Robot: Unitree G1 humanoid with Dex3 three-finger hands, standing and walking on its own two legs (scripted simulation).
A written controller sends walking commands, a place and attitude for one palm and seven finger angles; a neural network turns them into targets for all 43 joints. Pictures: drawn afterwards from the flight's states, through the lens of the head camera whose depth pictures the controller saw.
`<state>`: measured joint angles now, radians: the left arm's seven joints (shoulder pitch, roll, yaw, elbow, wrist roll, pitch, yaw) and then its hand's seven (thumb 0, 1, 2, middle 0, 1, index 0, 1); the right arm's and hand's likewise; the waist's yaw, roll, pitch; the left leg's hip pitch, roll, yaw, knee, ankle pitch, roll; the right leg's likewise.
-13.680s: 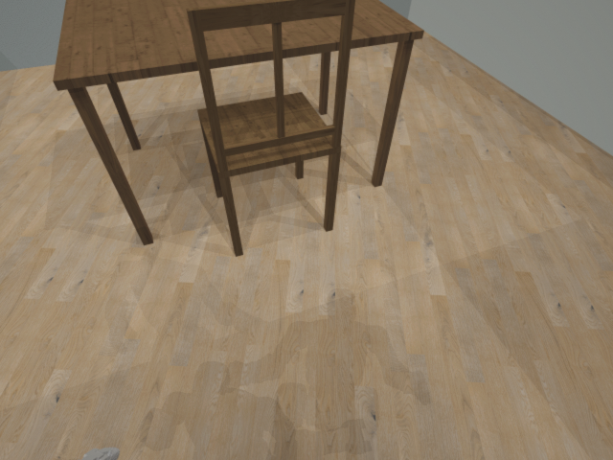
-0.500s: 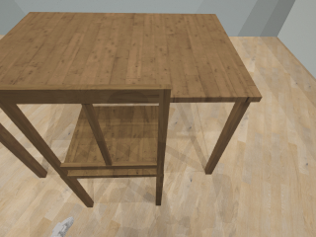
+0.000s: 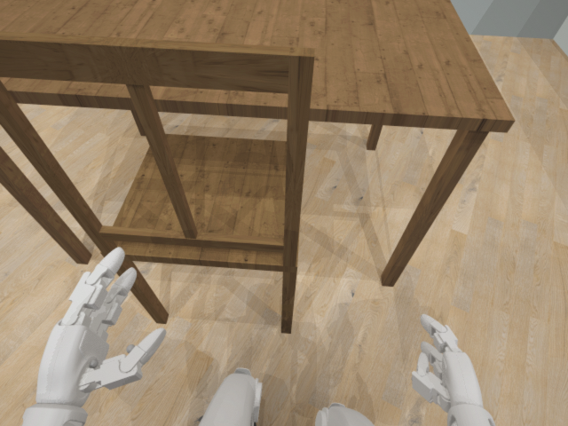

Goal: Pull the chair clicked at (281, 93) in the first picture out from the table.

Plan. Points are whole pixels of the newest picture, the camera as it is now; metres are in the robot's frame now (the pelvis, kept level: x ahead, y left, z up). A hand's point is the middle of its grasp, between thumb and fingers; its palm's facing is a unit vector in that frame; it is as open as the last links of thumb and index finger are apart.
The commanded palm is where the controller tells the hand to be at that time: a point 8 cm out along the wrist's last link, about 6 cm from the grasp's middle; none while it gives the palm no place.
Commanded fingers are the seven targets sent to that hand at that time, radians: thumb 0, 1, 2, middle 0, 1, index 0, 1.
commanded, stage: raise the hand toward the chair's back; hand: left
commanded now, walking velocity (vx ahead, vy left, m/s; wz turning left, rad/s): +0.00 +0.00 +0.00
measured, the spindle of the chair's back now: (170, 177) +0.47 +0.24 +0.05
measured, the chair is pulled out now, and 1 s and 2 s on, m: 0.00 0.00 0.00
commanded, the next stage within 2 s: aim the fingers beside a spindle in 1.48 s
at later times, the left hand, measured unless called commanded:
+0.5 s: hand (124, 310) +0.24 +0.23 +0.06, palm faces +0.05 -1.00 -0.03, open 15.2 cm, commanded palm +0.21 +0.29 +0.07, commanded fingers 0.00 -0.43 0.33 -0.07 -0.09 -0.07 -0.09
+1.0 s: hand (97, 285) +0.26 +0.27 +0.07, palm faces +0.04 -1.00 -0.04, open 16.9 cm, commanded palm +0.24 +0.32 +0.08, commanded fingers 0.00 -0.50 0.30 -0.06 -0.08 -0.06 -0.08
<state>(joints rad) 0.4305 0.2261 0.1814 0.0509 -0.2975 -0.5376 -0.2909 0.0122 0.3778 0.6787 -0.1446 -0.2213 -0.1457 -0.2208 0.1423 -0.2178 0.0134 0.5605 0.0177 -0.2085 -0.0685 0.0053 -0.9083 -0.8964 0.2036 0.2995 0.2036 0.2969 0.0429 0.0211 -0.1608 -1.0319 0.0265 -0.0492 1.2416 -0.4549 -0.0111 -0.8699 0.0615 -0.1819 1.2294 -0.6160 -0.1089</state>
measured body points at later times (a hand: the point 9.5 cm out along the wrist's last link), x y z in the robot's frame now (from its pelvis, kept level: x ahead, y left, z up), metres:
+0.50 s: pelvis +0.01 +0.04 +0.02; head +0.07 +0.05 +0.46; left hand +0.23 +0.28 +0.06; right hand +0.17 -0.22 -0.06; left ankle +0.08 +0.13 -0.63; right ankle +0.00 -0.05 -0.63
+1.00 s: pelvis +0.01 +0.07 +0.03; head +0.07 +0.08 +0.47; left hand +0.25 +0.32 +0.08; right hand +0.18 -0.17 -0.05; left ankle +0.08 +0.13 -0.63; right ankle +0.00 -0.05 -0.63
